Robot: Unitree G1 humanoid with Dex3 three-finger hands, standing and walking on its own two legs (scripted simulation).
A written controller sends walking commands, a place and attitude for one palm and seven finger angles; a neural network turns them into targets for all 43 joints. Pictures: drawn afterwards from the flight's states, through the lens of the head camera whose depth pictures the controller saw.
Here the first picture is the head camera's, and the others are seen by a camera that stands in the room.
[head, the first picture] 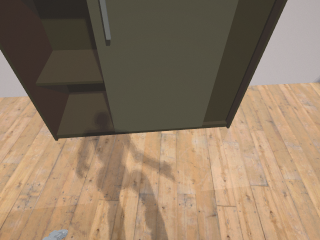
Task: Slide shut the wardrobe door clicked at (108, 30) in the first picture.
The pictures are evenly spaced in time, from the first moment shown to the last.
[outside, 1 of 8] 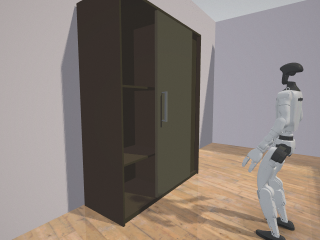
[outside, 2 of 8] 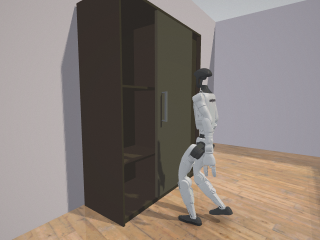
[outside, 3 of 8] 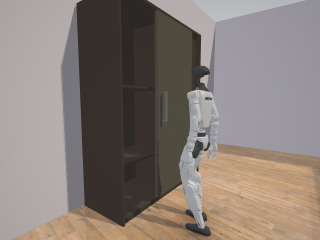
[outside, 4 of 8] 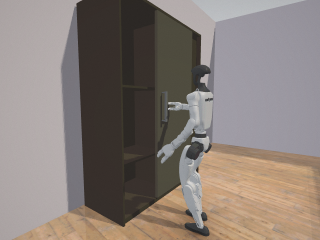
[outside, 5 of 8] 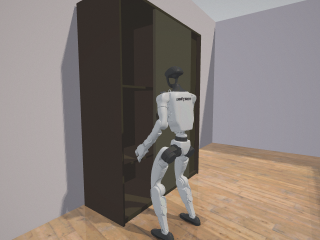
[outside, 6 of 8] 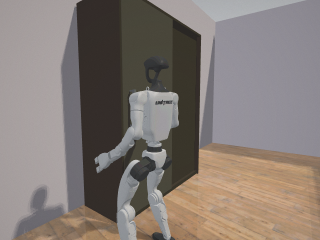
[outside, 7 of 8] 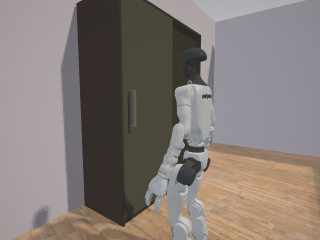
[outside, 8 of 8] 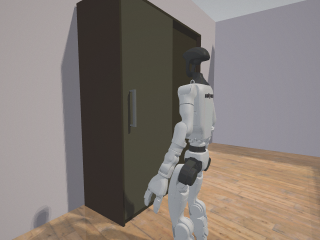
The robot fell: no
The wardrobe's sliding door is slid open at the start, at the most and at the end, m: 0.44 0.44 0.00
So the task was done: yes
